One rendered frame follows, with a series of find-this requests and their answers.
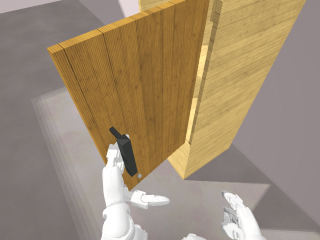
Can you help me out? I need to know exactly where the cupboard door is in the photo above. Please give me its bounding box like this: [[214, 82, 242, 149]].
[[46, 0, 210, 191]]

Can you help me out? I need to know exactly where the left robot thigh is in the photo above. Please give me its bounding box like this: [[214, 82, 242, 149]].
[[133, 227, 148, 240]]

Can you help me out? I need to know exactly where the left robot hand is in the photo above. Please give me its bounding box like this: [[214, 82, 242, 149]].
[[102, 134, 170, 210]]

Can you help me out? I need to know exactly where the handle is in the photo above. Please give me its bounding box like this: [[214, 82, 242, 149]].
[[109, 126, 138, 177]]

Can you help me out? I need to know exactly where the right robot hand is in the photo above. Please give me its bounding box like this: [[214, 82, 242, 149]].
[[221, 190, 261, 240]]

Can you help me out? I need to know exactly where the left robot forearm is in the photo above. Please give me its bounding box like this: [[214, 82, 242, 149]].
[[101, 203, 136, 240]]

